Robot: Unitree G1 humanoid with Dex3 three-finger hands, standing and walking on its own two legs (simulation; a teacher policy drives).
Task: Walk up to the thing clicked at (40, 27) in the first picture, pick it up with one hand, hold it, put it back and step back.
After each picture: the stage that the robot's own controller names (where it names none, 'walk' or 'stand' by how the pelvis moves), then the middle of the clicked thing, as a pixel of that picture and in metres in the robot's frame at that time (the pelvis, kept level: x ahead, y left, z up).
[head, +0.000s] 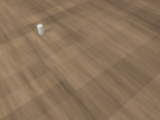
stand; (40, 29) +1.73 +0.53 -0.72
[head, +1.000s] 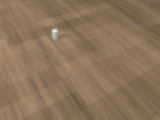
walk; (55, 34) +1.64 +0.25 -0.71
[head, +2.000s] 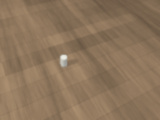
walk; (63, 61) +1.06 +0.16 -0.71
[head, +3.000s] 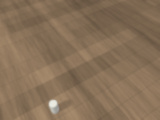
walk; (54, 106) +0.61 +0.23 -0.70
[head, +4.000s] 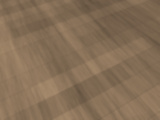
stand; out of the picture +0.39 +0.22 -0.71
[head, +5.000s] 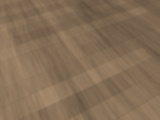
stand; out of the picture +0.38 +0.21 -0.73
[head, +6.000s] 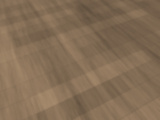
stand; out of the picture +0.37 +0.22 -0.73
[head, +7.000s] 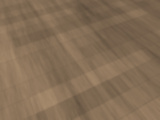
stand; out of the picture +0.37 +0.22 -0.73
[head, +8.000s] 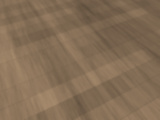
go down; out of the picture +0.36 +0.22 -0.73
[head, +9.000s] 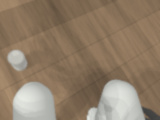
go down; (18, 60) +0.45 +0.25 -0.33
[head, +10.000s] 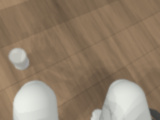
approach; (19, 59) +0.44 +0.26 -0.30
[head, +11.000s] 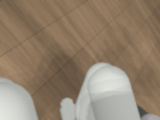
close in; out of the picture +0.42 +0.30 -0.22
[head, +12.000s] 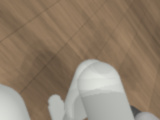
close; out of the picture +0.42 +0.31 -0.22
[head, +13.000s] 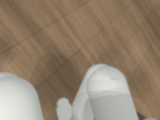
lift; out of the picture +0.39 +0.29 -0.21
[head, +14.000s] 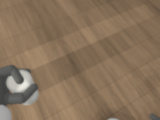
lift; (24, 88) +0.33 +0.20 -0.01
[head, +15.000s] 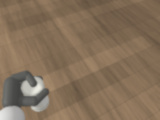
hold; (36, 94) +0.33 +0.17 +0.00
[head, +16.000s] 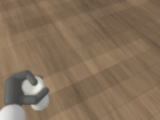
hold; (36, 93) +0.33 +0.17 +0.00
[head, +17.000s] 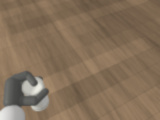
crouch; (36, 94) +0.33 +0.17 -0.01
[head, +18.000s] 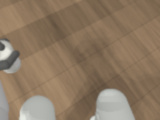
crouch; (6, 57) +0.44 +0.23 -0.09
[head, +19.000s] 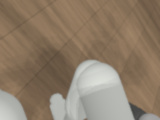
lower; out of the picture +0.42 +0.32 -0.23
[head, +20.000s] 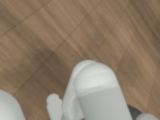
lower; out of the picture +0.42 +0.32 -0.23
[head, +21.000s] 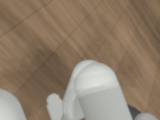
lower; out of the picture +0.42 +0.32 -0.23
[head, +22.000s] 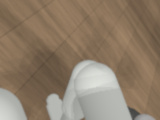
lower; out of the picture +0.42 +0.32 -0.23
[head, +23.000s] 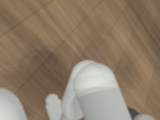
loosen; out of the picture +0.42 +0.32 -0.23
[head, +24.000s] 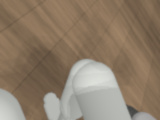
withdraw; out of the picture +0.41 +0.32 -0.23
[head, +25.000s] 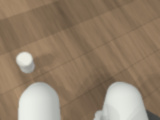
walk; (26, 63) +0.46 +0.25 -0.32
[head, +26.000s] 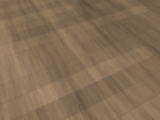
stand; out of the picture +0.38 +0.19 -0.66
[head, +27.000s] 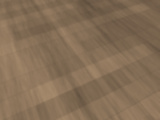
stand; out of the picture +0.41 +0.22 -0.67
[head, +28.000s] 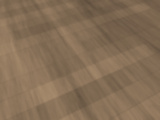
stand; out of the picture +0.39 +0.21 -0.67
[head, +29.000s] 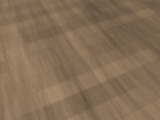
stand; out of the picture +0.41 +0.20 -0.72
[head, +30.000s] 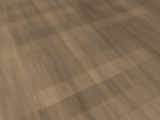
stand; out of the picture +0.37 +0.22 -0.73
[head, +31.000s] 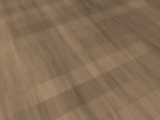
walk; out of the picture +0.38 +0.22 -0.72
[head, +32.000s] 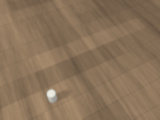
walk; (52, 96) +0.56 +0.23 -0.71
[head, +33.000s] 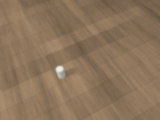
walk; (60, 72) +0.83 +0.27 -0.70
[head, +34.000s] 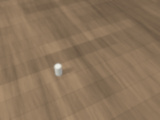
stand; (58, 70) +1.00 +0.23 -0.71
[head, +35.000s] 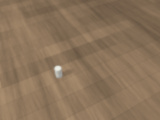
stand; (58, 72) +1.01 +0.23 -0.72
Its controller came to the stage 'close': yes
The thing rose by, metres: 0.71
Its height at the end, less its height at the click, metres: +0.00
